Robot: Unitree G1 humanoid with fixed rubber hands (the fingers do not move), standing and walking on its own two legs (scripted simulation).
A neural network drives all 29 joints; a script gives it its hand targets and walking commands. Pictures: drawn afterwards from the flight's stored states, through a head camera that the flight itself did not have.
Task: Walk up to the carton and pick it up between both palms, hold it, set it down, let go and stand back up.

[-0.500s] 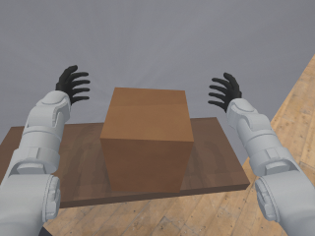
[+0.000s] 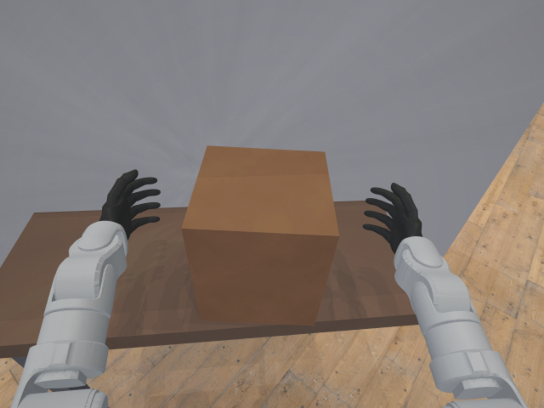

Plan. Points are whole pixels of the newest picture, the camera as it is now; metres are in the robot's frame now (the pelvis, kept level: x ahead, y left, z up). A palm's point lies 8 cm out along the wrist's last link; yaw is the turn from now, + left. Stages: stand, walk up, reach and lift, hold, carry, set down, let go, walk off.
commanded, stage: set down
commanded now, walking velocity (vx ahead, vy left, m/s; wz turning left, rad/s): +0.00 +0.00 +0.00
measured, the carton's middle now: (261, 237) +0.42 +0.01 +0.03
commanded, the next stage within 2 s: none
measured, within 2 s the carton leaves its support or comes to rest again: neither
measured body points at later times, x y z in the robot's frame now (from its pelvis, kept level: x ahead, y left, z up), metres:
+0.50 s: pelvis +0.01 +0.01 +0.00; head +0.01 +0.01 +0.45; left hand +0.30 +0.24 +0.06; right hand +0.28 -0.19 +0.06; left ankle +0.02 +0.12 -0.75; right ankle +0.02 -0.11 -0.75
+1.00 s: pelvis +0.03 +0.01 +0.00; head +0.03 +0.02 +0.45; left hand +0.23 +0.24 +0.00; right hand +0.23 -0.20 +0.01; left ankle +0.02 +0.12 -0.75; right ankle +0.02 -0.11 -0.75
